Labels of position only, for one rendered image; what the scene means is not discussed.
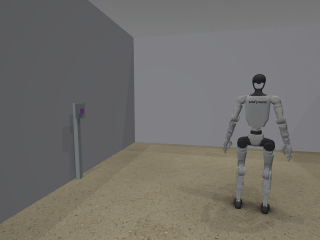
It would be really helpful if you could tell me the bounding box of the panel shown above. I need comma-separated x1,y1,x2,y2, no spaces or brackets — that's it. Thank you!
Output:
73,103,86,179

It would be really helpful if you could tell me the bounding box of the robot right forearm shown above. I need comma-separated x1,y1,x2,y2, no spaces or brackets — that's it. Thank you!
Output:
278,117,291,145

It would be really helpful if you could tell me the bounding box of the right robot shin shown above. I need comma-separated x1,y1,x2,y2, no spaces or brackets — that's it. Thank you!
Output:
262,170,272,207

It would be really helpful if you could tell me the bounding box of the robot right foot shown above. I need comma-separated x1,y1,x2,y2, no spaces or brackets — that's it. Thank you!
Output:
261,203,270,214

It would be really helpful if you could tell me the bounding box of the robot left hand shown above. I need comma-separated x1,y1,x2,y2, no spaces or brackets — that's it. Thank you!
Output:
223,138,232,154

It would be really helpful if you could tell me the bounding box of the robot right hand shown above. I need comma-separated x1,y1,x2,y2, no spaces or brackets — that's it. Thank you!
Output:
281,144,293,162

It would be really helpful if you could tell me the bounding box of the right robot upper arm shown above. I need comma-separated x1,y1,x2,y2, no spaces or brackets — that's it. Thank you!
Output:
270,95,285,125

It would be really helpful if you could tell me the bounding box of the left robot upper arm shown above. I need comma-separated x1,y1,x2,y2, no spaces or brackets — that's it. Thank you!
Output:
231,95,247,122

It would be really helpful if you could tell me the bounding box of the robot left forearm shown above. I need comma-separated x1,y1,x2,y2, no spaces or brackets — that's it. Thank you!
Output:
225,115,236,139

